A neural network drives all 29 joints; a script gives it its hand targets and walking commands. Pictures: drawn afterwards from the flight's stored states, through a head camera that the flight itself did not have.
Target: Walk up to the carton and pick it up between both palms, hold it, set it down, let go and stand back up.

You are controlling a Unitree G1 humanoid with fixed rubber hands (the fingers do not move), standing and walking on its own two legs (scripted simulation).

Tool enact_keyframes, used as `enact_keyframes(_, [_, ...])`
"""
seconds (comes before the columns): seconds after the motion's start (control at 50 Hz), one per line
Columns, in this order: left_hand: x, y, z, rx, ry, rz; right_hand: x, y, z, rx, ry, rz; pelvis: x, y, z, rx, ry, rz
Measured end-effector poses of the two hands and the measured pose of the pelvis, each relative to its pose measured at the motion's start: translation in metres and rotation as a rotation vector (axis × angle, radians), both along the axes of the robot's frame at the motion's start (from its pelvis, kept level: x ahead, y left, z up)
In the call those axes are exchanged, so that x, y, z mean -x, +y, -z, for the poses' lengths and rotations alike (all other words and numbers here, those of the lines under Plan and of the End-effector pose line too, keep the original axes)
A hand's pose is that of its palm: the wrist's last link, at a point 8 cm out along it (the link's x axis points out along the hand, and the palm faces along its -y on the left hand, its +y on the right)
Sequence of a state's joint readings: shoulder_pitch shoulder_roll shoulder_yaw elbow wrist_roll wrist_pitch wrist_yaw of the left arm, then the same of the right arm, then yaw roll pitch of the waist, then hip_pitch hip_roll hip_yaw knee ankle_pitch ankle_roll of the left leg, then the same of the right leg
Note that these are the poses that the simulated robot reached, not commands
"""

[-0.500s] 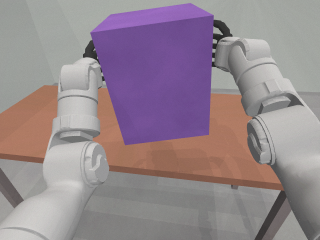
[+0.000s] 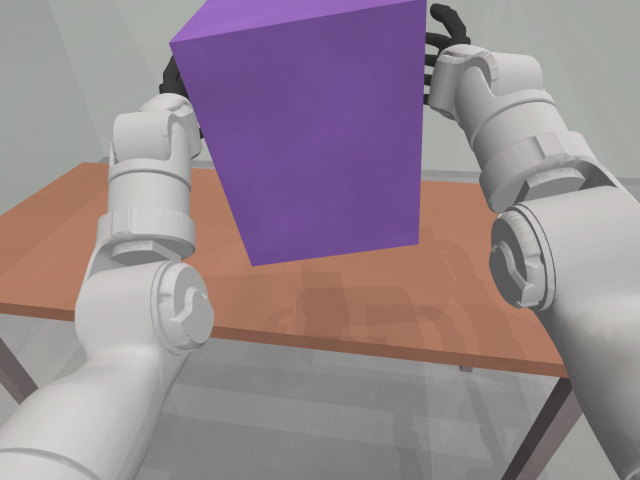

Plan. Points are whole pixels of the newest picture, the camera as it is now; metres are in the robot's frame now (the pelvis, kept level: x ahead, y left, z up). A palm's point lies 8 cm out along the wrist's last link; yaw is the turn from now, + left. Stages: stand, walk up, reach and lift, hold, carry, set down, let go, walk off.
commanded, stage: set down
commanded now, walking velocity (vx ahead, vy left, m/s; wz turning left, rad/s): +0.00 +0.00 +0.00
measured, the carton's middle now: (315, 118) +0.41 -0.01 +0.33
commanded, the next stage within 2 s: none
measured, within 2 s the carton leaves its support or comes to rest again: neither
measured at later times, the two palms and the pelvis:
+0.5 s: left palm (179, 163) +0.42 +0.17 +0.27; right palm (407, 120) +0.42 -0.12 +0.32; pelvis +0.01 +0.00 +0.00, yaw +3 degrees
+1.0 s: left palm (199, 158) +0.44 +0.15 +0.27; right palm (419, 141) +0.43 -0.14 +0.28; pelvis +0.02 +0.00 +0.00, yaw +1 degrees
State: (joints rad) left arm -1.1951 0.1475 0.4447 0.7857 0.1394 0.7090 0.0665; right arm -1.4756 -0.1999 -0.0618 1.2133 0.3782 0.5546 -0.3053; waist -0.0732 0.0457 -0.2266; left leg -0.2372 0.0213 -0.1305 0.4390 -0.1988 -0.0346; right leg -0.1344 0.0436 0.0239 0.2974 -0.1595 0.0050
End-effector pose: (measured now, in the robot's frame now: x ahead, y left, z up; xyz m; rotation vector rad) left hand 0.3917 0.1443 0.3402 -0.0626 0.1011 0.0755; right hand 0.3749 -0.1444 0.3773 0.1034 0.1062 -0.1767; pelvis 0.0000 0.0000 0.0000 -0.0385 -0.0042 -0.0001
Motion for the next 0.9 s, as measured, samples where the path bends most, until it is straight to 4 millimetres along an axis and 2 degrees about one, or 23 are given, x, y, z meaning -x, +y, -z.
enact_keyframes(0.08, [-0.01, 0.002, -0.009, 0.012, -0.028, 0.011, -0.008, 0.002, -0.005, -0.011, -0.028, 0.008, -0.003, -0.001, -0.001, -0.006, -0.021, -0.004])
enact_keyframes(0.18, [-0.024, 0.007, -0.003, -0.008, -0.041, 0.016, -0.02, 0.006, 0.007, 0.018, -0.037, 0.013, -0.01, -0.004, -0.002, -0.009, -0.044, -0.006])
enact_keyframes(0.36, [-0.035, 0.022, 0.051, -0.033, 0.003, -0.003, -0.038, 0.02, 0.057, 0.048, 0.006, -0.014, -0.014, -0.003, -0.001, 0.0, -0.059, -0.022])
enact_keyframes(0.46, [-0.031, 0.025, 0.069, -0.034, -0.018, -0.031, -0.041, 0.025, 0.065, 0.04, -0.027, -0.035, -0.012, 0.0, -0.001, 0.006, -0.033, -0.04])
enact_keyframes(0.58, [-0.029, 0.018, 0.066, -0.017, -0.015, -0.025, -0.037, 0.019, 0.056, 0.023, -0.032, -0.026, -0.008, 0.003, -0.001, 0.002, -0.024, -0.042])
enact_keyframes(0.72, [-0.037, 0.002, 0.057, -0.028, 0.006, 0.008, -0.035, 0.003, 0.058, 0.027, -0.014, 0.008, -0.008, 0.004, -0.002, -0.011, -0.017, -0.012])
enact_keyframes(0.82, [-0.041, -0.002, 0.054, -0.041, 0.014, 0.004, -0.04, -0.003, 0.064, 0.016, -0.006, 0.007, -0.011, 0.003, -0.003, -0.015, -0.008, 0.0])
enact_keyframes(0.9, [-0.045, -0.001, 0.06, -0.045, 0.032, -0.004, -0.046, -0.002, 0.077, 0.025, 0.013, -0.003, -0.013, 0.001, -0.004, -0.017, -0.012, 0.002])
